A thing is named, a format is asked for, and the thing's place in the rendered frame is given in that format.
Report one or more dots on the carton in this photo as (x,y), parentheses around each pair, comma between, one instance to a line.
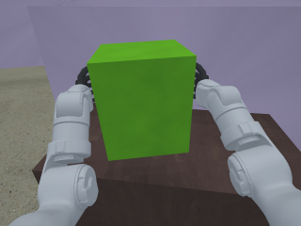
(143,92)

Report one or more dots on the left robot upper arm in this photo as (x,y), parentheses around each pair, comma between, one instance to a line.
(65,193)

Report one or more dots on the right robot upper arm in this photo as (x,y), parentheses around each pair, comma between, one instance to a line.
(261,174)

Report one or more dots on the pedestal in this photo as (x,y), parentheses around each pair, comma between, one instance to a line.
(179,189)

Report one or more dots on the robot left forearm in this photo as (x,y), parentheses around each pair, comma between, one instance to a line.
(70,140)

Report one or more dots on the right robot hand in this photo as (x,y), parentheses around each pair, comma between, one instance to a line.
(200,75)

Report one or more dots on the robot right forearm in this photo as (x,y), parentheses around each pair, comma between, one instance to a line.
(238,130)

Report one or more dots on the left robot hand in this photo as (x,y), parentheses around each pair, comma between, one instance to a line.
(82,79)

